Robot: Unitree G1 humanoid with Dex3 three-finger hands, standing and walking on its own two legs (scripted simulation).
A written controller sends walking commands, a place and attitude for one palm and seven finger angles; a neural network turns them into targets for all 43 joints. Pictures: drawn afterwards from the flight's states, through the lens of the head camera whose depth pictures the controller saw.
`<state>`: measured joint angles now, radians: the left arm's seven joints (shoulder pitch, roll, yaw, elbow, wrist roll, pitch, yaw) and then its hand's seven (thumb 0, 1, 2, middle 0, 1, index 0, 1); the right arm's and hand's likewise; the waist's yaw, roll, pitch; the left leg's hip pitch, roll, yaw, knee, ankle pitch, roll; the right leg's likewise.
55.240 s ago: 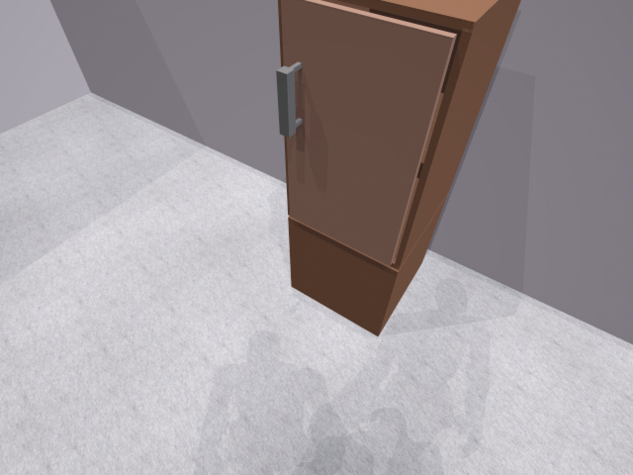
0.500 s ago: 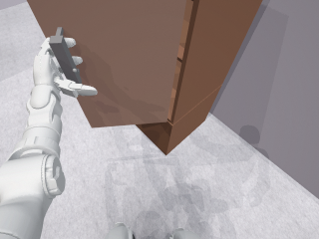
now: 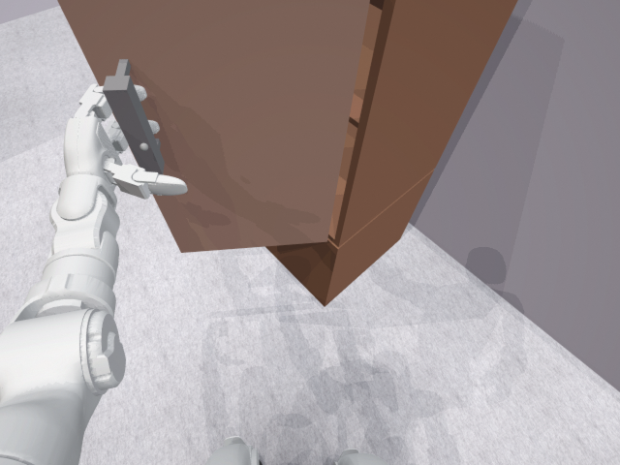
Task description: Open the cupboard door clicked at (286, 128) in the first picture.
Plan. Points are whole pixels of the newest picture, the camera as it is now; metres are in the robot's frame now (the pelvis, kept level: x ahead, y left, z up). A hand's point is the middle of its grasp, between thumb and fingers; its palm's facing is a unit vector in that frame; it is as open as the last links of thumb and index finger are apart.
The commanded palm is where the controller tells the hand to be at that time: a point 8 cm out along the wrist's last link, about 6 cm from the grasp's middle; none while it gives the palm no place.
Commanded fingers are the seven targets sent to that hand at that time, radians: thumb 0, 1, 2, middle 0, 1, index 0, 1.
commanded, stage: close the thumb around the handle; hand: left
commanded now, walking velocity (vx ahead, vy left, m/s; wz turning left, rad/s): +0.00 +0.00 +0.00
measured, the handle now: (139, 120) +0.55 +0.19 +0.10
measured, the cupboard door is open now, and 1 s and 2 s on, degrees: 54 54 76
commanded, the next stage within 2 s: pull the door open along its arc in 0.70 s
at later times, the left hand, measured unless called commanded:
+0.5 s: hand (146, 147) +0.50 +0.18 +0.11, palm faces +0.08 -1.00 +0.01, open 7.6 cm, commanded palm +0.47 +0.23 +0.10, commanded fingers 0.00 0.90 0.90 -0.40 -1.35 -0.40 -1.35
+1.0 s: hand (152, 148) +0.50 +0.17 +0.11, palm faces +0.08 -1.00 +0.01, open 6.1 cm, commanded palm +0.45 +0.22 +0.10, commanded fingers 0.00 0.90 0.90 -0.40 -1.35 -0.40 -1.35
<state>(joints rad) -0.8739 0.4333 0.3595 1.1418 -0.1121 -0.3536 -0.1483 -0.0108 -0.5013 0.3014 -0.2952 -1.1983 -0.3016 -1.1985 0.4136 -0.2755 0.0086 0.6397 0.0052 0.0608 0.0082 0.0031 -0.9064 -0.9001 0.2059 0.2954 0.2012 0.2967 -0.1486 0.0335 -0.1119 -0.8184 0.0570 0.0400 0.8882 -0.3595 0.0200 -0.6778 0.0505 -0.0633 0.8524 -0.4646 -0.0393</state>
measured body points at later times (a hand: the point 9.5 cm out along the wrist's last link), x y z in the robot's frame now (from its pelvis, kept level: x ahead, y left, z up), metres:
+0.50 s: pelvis -0.01 +0.01 +0.00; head +0.08 +0.02 +0.44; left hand +0.49 +0.23 +0.11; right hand +0.00 -0.26 -0.12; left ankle +0.03 +0.11 -0.69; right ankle -0.04 -0.10 -0.69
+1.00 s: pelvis +0.00 +0.00 +0.00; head +0.08 +0.01 +0.44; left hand +0.49 +0.22 +0.11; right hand -0.01 -0.26 -0.12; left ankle +0.03 +0.11 -0.69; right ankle -0.04 -0.10 -0.69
